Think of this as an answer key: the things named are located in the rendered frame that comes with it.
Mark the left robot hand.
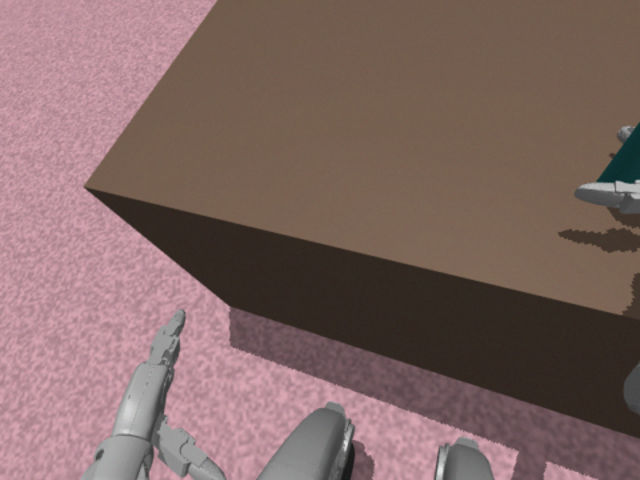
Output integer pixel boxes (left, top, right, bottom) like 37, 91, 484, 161
111, 309, 227, 480

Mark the right robot arm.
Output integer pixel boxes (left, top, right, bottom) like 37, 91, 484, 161
623, 361, 640, 416

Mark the right robot hand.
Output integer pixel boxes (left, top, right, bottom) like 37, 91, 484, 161
574, 126, 640, 214

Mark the left robot arm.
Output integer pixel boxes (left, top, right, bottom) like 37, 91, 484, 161
80, 435, 154, 480

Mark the can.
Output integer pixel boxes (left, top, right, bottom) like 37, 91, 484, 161
597, 122, 640, 184

